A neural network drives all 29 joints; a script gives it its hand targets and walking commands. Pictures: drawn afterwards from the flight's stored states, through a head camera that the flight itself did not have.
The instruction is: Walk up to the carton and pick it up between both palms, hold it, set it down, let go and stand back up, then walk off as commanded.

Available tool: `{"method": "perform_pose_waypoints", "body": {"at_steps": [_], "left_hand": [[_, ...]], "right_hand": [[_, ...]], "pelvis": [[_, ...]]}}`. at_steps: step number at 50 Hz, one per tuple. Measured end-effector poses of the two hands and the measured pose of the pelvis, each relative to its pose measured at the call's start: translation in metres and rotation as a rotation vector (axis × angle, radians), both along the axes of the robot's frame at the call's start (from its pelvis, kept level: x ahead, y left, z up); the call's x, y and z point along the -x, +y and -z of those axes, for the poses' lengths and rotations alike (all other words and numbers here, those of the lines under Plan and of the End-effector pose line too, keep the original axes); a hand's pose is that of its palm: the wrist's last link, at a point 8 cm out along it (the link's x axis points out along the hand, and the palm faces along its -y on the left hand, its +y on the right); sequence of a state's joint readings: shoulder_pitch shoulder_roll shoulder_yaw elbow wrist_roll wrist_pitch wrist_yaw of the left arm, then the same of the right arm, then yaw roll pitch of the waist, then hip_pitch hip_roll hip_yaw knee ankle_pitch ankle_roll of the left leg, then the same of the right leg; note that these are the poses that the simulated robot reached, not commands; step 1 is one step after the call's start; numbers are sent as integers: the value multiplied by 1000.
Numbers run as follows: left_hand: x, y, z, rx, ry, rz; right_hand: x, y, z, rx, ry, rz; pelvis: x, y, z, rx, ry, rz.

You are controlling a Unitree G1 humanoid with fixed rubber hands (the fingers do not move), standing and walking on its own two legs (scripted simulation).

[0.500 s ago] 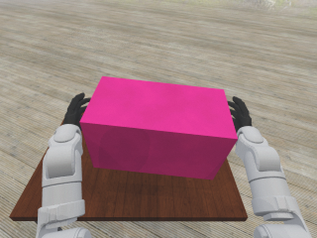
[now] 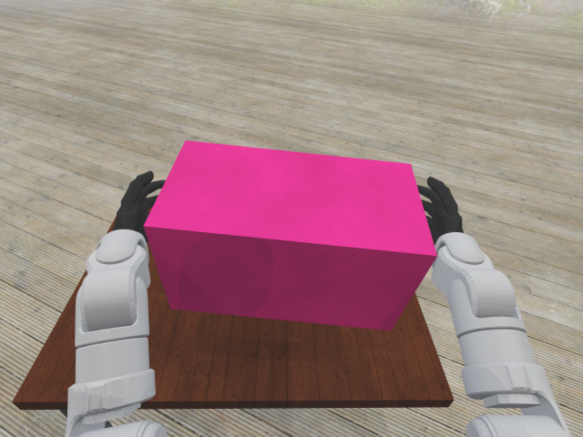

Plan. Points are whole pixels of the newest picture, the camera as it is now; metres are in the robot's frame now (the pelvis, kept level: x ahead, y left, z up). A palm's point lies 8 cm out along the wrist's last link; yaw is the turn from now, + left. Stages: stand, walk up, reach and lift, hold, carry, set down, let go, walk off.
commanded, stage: hold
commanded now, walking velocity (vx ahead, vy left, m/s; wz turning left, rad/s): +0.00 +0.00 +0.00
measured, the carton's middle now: (289, 237) +0.37 +0.00 +0.13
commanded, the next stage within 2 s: none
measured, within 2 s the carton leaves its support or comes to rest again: neither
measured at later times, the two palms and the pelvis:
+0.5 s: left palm (131, 232) +0.34 +0.20 +0.17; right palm (442, 233) +0.34 -0.20 +0.16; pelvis +0.00 +0.00 +0.00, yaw +0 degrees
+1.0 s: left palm (132, 232) +0.34 +0.20 +0.17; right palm (439, 232) +0.35 -0.20 +0.16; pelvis +0.00 +0.00 +0.00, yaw +0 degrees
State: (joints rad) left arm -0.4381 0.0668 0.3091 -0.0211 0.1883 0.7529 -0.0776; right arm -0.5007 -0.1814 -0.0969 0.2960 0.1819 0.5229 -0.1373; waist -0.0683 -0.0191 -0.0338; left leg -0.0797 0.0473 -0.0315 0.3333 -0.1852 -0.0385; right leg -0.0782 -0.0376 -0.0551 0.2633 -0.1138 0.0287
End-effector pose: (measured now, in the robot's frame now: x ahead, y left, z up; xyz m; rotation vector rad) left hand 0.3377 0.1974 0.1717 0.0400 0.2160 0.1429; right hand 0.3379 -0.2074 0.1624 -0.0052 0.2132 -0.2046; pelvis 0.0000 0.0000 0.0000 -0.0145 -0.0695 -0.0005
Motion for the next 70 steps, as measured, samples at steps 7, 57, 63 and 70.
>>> {"method": "perform_pose_waypoints", "body": {"at_steps": [7,57,63,70], "left_hand": [[0,1,0,-2,2,-4],[-2,3,2,-6,2,-8],[-1,4,3,1,2,-3],[-5,3,1,0,6,-4]], "right_hand": [[-2,1,-1,5,1,-6],[-6,3,2,-3,3,-13],[-2,3,1,7,3,-10],[-7,3,1,-1,9,-8]], "pelvis": [[1,1,0,-1,2,-1],[-3,1,0,1,5,-5],[-4,1,0,2,0,-6],[-2,2,0,0,11,-1]]}}
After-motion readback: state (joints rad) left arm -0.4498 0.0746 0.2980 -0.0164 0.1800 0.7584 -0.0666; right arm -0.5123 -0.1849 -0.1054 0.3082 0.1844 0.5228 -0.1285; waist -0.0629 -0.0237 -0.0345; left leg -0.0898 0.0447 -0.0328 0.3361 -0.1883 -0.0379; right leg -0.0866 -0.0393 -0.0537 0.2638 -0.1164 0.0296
